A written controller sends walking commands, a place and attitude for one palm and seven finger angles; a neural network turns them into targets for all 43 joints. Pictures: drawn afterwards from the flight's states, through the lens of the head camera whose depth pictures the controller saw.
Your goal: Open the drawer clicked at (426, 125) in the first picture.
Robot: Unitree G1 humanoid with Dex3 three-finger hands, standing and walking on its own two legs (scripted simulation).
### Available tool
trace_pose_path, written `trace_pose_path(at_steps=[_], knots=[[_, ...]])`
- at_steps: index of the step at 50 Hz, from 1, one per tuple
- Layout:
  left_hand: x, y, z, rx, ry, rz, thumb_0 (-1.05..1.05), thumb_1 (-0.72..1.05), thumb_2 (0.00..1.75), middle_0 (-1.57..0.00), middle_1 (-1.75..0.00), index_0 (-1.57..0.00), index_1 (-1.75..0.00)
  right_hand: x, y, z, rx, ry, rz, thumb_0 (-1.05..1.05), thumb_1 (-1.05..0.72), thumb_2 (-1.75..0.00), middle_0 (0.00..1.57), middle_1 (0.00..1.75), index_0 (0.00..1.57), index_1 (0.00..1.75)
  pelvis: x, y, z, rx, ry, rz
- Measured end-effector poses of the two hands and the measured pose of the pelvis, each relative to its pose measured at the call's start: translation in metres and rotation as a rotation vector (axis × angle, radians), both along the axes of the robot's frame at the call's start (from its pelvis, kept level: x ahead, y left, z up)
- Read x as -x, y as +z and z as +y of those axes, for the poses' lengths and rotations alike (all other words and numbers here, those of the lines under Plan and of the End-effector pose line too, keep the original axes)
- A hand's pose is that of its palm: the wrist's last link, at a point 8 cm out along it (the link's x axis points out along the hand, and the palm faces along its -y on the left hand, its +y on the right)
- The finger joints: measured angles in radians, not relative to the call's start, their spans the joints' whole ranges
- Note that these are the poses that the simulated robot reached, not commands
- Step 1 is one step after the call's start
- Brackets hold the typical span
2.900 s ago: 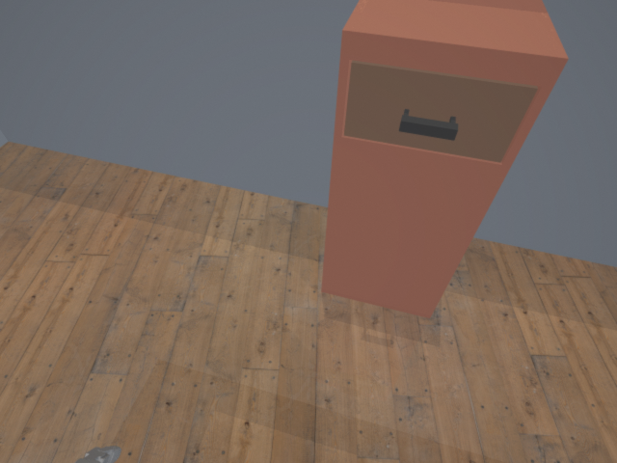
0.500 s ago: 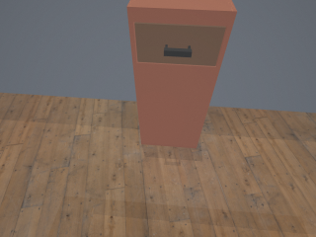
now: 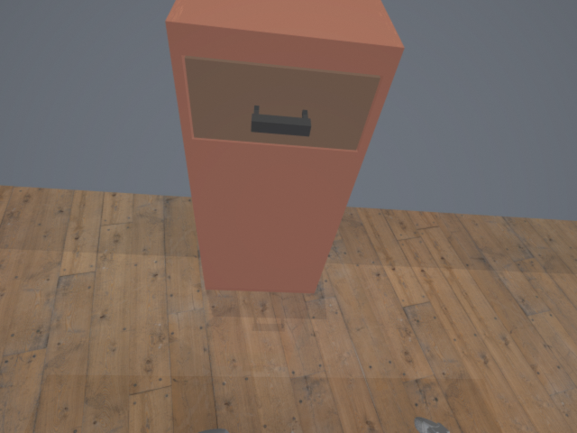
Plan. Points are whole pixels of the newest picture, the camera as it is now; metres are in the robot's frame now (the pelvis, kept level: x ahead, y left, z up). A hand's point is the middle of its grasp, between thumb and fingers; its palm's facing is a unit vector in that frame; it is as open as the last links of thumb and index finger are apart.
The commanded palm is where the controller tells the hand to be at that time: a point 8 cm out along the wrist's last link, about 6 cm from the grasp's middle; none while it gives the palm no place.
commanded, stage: take the last steps up to it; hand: left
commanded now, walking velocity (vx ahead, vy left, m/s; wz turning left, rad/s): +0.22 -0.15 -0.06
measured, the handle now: (280, 118) +0.67 +0.08 +0.05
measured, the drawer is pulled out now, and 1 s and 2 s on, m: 0.00 0.00 0.00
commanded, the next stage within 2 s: come to a stop and stand still in 0.18 s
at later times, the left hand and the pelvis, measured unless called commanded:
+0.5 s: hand (240, 334) +0.30 +0.10 -0.17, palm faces -0.10 -0.98 -0.19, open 7.4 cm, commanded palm none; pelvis +0.17 -0.07 +0.00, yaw -1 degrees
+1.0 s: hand (156, 420) +0.16 +0.21 -0.17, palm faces +0.10 -0.97 -0.21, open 7.4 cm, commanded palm none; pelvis +0.13 +0.00 +0.01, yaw +1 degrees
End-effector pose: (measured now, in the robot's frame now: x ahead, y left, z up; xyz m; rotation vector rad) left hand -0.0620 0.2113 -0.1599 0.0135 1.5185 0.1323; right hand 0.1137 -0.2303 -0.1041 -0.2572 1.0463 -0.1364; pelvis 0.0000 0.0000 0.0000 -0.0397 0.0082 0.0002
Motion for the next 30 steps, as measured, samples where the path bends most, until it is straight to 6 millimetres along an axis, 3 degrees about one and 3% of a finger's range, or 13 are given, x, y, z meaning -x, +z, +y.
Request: trace_pose_path(at_steps=[3,11,15,20,23,25,30], knots=[[-0.042,0.0,0.008,0.006,-0.042,-0.018,0.01,0.91,0.9,-0.2,-0.29,-0.2,-0.3,0.002,0.002,0.005,0.004,-0.042,0.031,0.0,-0.91,-0.9,0.2,0.3,0.2,0.3,-0.022,0.005,0.003,0.0,-0.022,-0.01],[-0.184,0.021,0.019,-0.028,-0.109,-0.201,0.01,0.91,0.9,-0.2,-0.29,-0.2,-0.3,0.057,0.015,-0.014,0.046,-0.194,0.295,-0.01,-0.94,-0.9,0.2,0.3,0.21,0.3,-0.078,0.025,-0.004,0.017,-0.033,0.002],[-0.245,0.025,0.005,-0.036,-0.164,-0.238,0.01,0.92,0.9,-0.2,-0.29,-0.19,-0.3,0.085,0.016,-0.02,0.023,-0.264,0.431,0.0,-0.93,-0.9,0.2,0.3,0.2,0.3,-0.105,0.025,-0.018,0.012,-0.039,0.005],[-0.319,0.024,-0.031,-0.057,-0.229,-0.291,0.01,0.92,0.9,-0.2,-0.29,-0.19,-0.3,0.103,0.004,-0.026,-0.047,-0.335,0.587,0.0,-0.92,-0.9,0.2,0.3,0.2,0.3,-0.142,0.014,-0.045,-0.012,-0.04,0.003],[-0.352,0.019,-0.053,-0.089,-0.238,-0.353,0.01,0.91,0.9,-0.2,-0.29,-0.2,-0.3,0.096,-0.016,-0.036,-0.097,-0.351,0.648,0.0,-0.91,-0.9,0.2,0.3,0.2,0.3,-0.163,-0.002,-0.063,-0.037,-0.024,0.0],[-0.362,0.023,-0.063,-0.097,-0.235,-0.373,0.0,0.91,0.9,-0.2,-0.29,-0.2,-0.3,0.079,-0.025,-0.043,-0.109,-0.349,0.639,0.0,-0.91,-0.9,0.2,0.3,0.2,0.3,-0.168,-0.003,-0.066,-0.037,-0.016,-0.008],[-0.359,0.033,-0.068,-0.116,-0.195,-0.376,0.0,0.91,0.9,-0.2,-0.29,-0.2,-0.3,0.0,-0.038,-0.063,-0.097,-0.268,0.483,0.01,-0.91,-0.9,0.2,0.3,0.2,0.3,-0.167,0.003,-0.066,-0.048,-0.006,-0.017]])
